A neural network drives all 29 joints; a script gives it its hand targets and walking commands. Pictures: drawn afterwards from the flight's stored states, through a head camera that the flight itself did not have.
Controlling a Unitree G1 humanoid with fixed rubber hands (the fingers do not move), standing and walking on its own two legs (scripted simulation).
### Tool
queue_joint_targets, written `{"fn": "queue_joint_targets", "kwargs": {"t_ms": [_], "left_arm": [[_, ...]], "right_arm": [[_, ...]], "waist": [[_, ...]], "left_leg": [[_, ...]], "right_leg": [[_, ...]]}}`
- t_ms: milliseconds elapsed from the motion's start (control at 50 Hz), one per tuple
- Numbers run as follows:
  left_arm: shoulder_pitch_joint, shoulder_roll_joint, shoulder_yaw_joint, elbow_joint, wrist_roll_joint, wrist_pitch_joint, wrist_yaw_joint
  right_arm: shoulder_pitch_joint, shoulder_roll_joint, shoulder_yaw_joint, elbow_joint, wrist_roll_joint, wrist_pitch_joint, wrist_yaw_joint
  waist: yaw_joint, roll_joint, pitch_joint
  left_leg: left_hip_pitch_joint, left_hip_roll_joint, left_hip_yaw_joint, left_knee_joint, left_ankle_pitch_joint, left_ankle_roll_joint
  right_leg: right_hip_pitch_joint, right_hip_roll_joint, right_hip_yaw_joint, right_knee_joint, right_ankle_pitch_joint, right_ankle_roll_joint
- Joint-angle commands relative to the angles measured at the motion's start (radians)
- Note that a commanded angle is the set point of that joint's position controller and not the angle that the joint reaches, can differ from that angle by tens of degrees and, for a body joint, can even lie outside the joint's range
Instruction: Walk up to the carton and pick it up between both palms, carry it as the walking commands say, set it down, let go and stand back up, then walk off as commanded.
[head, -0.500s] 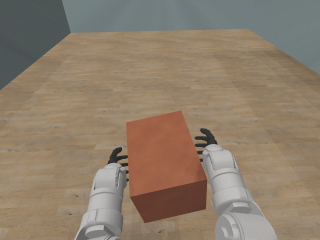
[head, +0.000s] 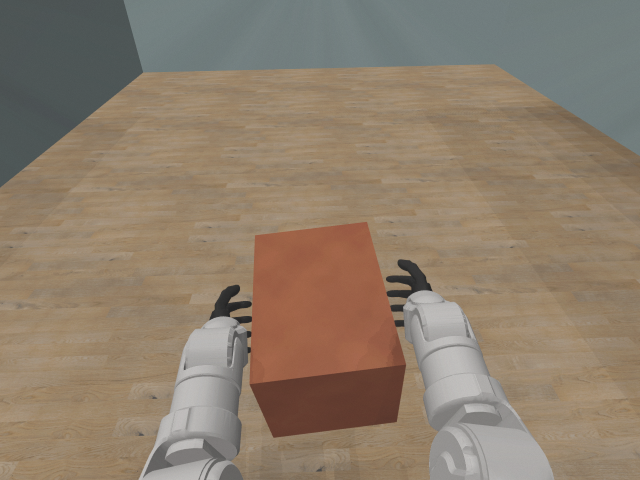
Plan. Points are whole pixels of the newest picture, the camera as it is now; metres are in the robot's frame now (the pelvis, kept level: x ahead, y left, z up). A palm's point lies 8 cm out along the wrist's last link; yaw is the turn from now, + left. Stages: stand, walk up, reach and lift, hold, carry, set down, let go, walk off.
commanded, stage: reach and lift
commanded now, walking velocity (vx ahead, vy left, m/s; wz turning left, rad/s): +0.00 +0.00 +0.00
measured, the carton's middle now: (322, 324) +0.39 -0.01 -0.01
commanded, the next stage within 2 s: hold in 0.24 s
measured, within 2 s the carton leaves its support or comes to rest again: neither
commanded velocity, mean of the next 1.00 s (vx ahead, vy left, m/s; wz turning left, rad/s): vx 0.00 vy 0.00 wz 0.00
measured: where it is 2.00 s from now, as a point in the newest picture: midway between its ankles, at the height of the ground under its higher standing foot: outside the picture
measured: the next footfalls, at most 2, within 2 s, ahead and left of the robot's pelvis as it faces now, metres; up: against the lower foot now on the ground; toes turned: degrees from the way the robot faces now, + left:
right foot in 1.50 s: +0.01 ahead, -0.13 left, +0.00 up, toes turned +2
left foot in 1.94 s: +0.09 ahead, +0.12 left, +0.00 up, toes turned +12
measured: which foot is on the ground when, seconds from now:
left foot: down 0.00-1.00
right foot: down 0.00-1.00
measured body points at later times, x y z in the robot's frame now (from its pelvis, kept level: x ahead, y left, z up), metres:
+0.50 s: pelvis -0.01 +0.00 +0.00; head -0.09 -0.01 +0.44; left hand +0.31 +0.13 +0.06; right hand +0.33 -0.14 +0.08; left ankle +0.03 +0.12 -0.72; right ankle +0.06 -0.12 -0.72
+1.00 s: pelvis +0.00 +0.00 +0.00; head -0.08 +0.00 +0.45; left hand +0.31 +0.13 +0.05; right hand +0.33 -0.14 +0.08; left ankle +0.03 +0.12 -0.72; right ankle +0.06 -0.12 -0.72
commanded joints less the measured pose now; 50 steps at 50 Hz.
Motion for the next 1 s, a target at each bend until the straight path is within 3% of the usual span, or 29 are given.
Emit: {"fn": "queue_joint_targets", "kwargs": {"t_ms": [0, 20, 40, 60, 120, 160, 200, 220, 240, 320, 340, 420, 460, 480, 500, 520, 580, 600, 620, 640, 660, 700, 780, 800, 820, 880, 920, 960, 980], "left_arm": [[-0.82, -0.967, -0.522, -0.222, -0.339, -0.097, -0.416], [-0.777, -0.957, -0.508, -0.186, -0.321, -0.078, -0.409], [-0.729, -0.93, -0.469, -0.161, -0.298, -0.068, -0.402], [-0.683, -0.955, -0.478, -0.161, -0.312, -0.085, -0.409], [-0.748, -0.932, -0.513, -0.199, -0.309, -0.062, -0.407], [-0.729, -0.946, -0.51, -0.219, -0.31, -0.068, -0.407], [-0.752, -0.925, -0.531, -0.277, -0.325, -0.075, -0.41], [-0.722, -0.924, -0.489, -0.171, -0.296, -0.055, -0.408], [-0.789, -0.917, -0.515, -0.226, -0.312, -0.074, -0.414], [-0.818, -0.959, -0.523, -0.2, -0.321, -0.074, -0.421], [-0.818, -0.939, -0.503, -0.203, -0.314, -0.083, -0.42], [-0.798, -0.944, -0.464, -0.129, -0.29, -0.079, -0.429], [-0.856, -0.914, -0.399, -0.093, -0.265, -0.102, -0.436], [-0.833, -0.954, -0.458, -0.115, -0.295, -0.093, -0.436], [-0.809, -0.915, -0.442, -0.115, -0.278, -0.101, -0.432], [-0.864, -0.958, -0.491, -0.177, -0.312, -0.103, -0.435], [-0.833, -0.992, -0.495, -0.15, -0.319, -0.104, -0.445], [-0.75, -0.974, -0.457, -0.074, -0.279, -0.081, -0.434], [-0.805, -0.977, -0.488, -0.155, -0.306, -0.102, -0.439], [-0.792, -0.963, -0.502, -0.185, -0.31, -0.097, -0.439], [-0.681, -0.944, -0.49, -0.118, -0.286, -0.074, -0.429], [-0.74, -0.976, -0.509, -0.14, -0.3, -0.072, -0.439], [-0.672, -0.975, -0.548, -0.213, -0.331, -0.075, -0.437], [-0.63, -1.001, -0.53, -0.121, -0.321, -0.05, -0.431], [-0.64, -0.964, -0.542, -0.167, -0.311, -0.059, -0.435], [-0.744, -0.948, -0.574, -0.294, -0.332, -0.082, -0.428], [-0.721, -0.952, -0.598, -0.296, -0.357, -0.072, -0.436], [-0.758, -0.948, -0.603, -0.308, -0.343, -0.061, -0.432], [-0.694, -0.988, -0.598, -0.247, -0.348, -0.065, -0.432]], "right_arm": [[-0.38, 1.17, 0.409, -0.015, 0.307, 0.017, 0.388], [-0.315, 1.166, 0.39, 0.045, 0.295, 0.029, 0.383], [-0.285, 1.147, 0.368, 0.069, 0.271, 0.043, 0.383], [-0.358, 1.156, 0.444, -0.053, 0.301, 0.025, 0.379], [-0.278, 1.146, 0.387, 0.036, 0.289, 0.038, 0.381], [-0.304, 1.163, 0.436, -0.015, 0.291, 0.042, 0.381], [-0.319, 1.189, 0.462, -0.042, 0.311, 0.044, 0.384], [-0.335, 1.146, 0.426, 0.001, 0.302, 0.049, 0.392], [-0.351, 1.168, 0.442, -0.009, 0.295, 0.036, 0.389], [-0.379, 1.136, 0.418, -0.014, 0.284, 0.038, 0.394], [-0.389, 1.156, 0.406, -0.003, 0.288, 0.035, 0.4], [-0.368, 1.147, 0.366, 0.046, 0.273, 0.038, 0.402], [-0.463, 1.168, 0.371, 0.057, 0.281, 0.024, 0.413], [-0.412, 1.168, 0.388, 0.032, 0.287, 0.024, 0.4], [-0.405, 1.169, 0.386, 0.025, 0.285, 0.026, 0.401], [-0.411, 1.17, 0.388, 0.018, 0.283, 0.023, 0.406], [-0.419, 1.166, 0.403, 0.011, 0.29, 0.018, 0.406], [-0.407, 1.117, 0.38, 0.012, 0.277, 0.023, 0.411], [-0.399, 1.186, 0.438, -0.026, 0.31, 0.016, 0.413], [-0.4, 1.195, 0.443, -0.037, 0.314, 0.022, 0.41], [-0.288, 1.141, 0.41, 0.009, 0.276, 0.04, 0.399], [-0.354, 1.147, 0.418, -0.008, 0.293, 0.035, 0.406], [-0.306, 1.18, 0.495, -0.099, 0.321, 0.038, 0.402], [-0.323, 1.124, 0.481, -0.096, 0.311, 0.046, 0.404], [-0.306, 1.146, 0.479, -0.081, 0.318, 0.041, 0.405], [-0.286, 1.178, 0.495, -0.08, 0.337, 0.038, 0.416], [-0.255, 1.189, 0.513, -0.078, 0.325, 0.059, 0.403], [-0.215, 1.147, 0.436, 0.005, 0.295, 0.061, 0.41], [-0.286, 1.139, 0.487, -0.103, 0.32, 0.05, 0.403]], "waist": [[0.022, 0.009, -0.401], [0.026, 0.048, -0.365], [0.008, 0.011, -0.264], [0.038, -0.068, -0.401], [0.013, 0.063, -0.26], [0.016, -0.042, -0.325], [0.039, -0.022, -0.347], [0.032, 0.029, -0.241], [0.034, -0.02, -0.27], [-0.021, 0.048, -0.231], [0.008, 0.009, -0.257], [-0.007, 0.021, -0.195], [0.046, 0.013, -0.207], [0.017, 0.04, -0.195], [0.038, -0.062, -0.204], [0.003, -0.01, -0.259], [-0.009, -0.016, -0.245], [0.012, -0.035, -0.191], [0.029, 0.03, -0.246], [0.034, 0.015, -0.285], [0.014, -0.029, -0.202], [0.011, 0.02, -0.255], [0.024, -0.056, -0.319], [-0.001, -0.051, -0.269], [0.016, 0.015, -0.304], [0.028, 0.04, -0.34], [0.006, -0.078, -0.326], [-0.035, 0.078, -0.228], [-0.01, -0.023, -0.263]], "left_leg": [[0.02, -0.014, -0.045, -0.224, 0.197, 0.002], [-0.011, -0.022, -0.044, -0.233, 0.231, -0.008], [-0.032, -0.012, -0.045, -0.249, 0.19, 0.0], [0.029, -0.017, -0.051, -0.229, 0.265, 0.011], [0.002, -0.023, -0.032, -0.236, 0.182, -0.006], [0.031, -0.022, -0.047, -0.237, 0.203, 0.007], [0.038, -0.025, -0.045, -0.234, 0.222, 0.009], [-0.032, -0.017, -0.047, -0.257, 0.101, 0.01], [-0.024, -0.022, -0.047, -0.236, 0.1, 0.013], [-0.083, -0.015, -0.059, -0.249, -0.018, 0.011], [-0.057, -0.021, -0.053, -0.235, 0.014, 0.018], [-0.096, -0.022, -0.048, -0.255, -0.097, 0.019], [-0.113, -0.022, -0.04, -0.242, -0.143, 0.041], [-0.156, -0.014, -0.046, -0.257, -0.147, 0.039], [-0.125, -0.017, -0.049, -0.257, -0.089, 0.041], [-0.081, -0.012, -0.047, -0.251, -0.062, 0.031], [-0.084, -0.005, -0.061, -0.261, -0.098, 0.031], [-0.066, -0.011, -0.05, -0.271, -0.069, 0.027], [-0.064, -0.017, -0.048, -0.253, -0.039, 0.029], [-0.084, -0.024, -0.038, -0.253, -0.021, 0.027], [-0.057, -0.024, -0.042, -0.257, 0.041, 0.024], [-0.079, -0.01, -0.056, -0.268, -0.029, 0.022], [-0.008, -0.024, -0.054, -0.236, 0.147, 0.018], [0.013, -0.018, -0.057, -0.24, 0.105, 0.02], [-0.01, -0.033, -0.057, -0.253, 0.142, 0.011], [-0.016, -0.027, -0.057, -0.244, 0.09, 0.011], [-0.021, -0.019, -0.066, -0.252, 0.119, 0.024], [-0.032, -0.017, -0.061, -0.263, 0.066, -0.002], [-0.046, -0.007, -0.075, -0.26, 0.069, 0.015]], "right_leg": [[0.374, 0.043, 0.069, -0.122, 0.246, 0.01], [0.394, 0.042, 0.073, -0.135, 0.304, 0.006], [0.377, 0.048, 0.068, -0.141, 0.283, 0.007], [0.42, 0.043, 0.079, -0.14, 0.356, 0.019], [0.337, 0.038, 0.075, -0.151, 0.239, 0.009], [0.363, 0.043, 0.075, -0.162, 0.255, 0.015], [0.359, 0.035, 0.087, -0.153, 0.289, 0.019], [0.352, 0.037, 0.073, -0.15, 0.167, 0.007], [0.331, 0.034, 0.092, -0.16, 0.136, 0.01], [0.339, 0.043, 0.075, -0.134, 0.068, 0.0], [0.33, 0.039, 0.087, -0.149, 0.06, 0.0], [0.339, 0.044, 0.075, -0.141, -0.038, 0.006], [0.353, 0.033, 0.103, -0.153, -0.123, 0.006], [0.402, 0.042, 0.088, -0.135, -0.073, 0.007], [0.378, 0.04, 0.079, -0.161, -0.053, 0.011], [0.354, 0.043, 0.082, -0.148, -0.019, 0.002], [0.367, 0.053, 0.059, -0.128, -0.026, 0.002], [0.337, 0.046, 0.057, -0.163, -0.021, 0.0], [0.345, 0.033, 0.084, -0.153, 0.0, 0.0], [0.397, 0.041, 0.08, -0.151, 0.028, 0.004], [0.355, 0.037, 0.07, -0.174, 0.093, 0.004], [0.383, 0.044, 0.073, -0.149, 0.028, 0.0], [0.381, 0.042, 0.07, -0.164, 0.188, 0.006], [0.335, 0.043, 0.064, -0.17, 0.127, -0.005], [0.376, 0.042, 0.066, -0.177, 0.187, -0.005], [0.373, 0.041, 0.071, -0.166, 0.151, -0.008], [0.376, 0.048, 0.061, -0.172, 0.17, 0.007], [0.304, 0.042, 0.055, -0.163, 0.142, -0.014], [0.352, 0.055, 0.049, -0.155, 0.141, -0.002]]}}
